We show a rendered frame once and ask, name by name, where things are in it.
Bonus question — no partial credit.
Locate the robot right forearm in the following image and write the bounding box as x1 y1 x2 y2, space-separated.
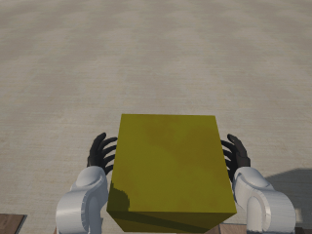
232 167 296 234

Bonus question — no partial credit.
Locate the robot right hand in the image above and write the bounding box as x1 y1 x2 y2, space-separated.
220 134 251 182

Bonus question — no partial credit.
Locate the robot left hand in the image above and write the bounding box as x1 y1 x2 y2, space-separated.
87 133 118 176

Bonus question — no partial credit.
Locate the robot left forearm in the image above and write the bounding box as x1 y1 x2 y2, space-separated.
56 166 109 234

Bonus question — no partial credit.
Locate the carton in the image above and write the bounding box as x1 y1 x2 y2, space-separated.
106 113 237 234

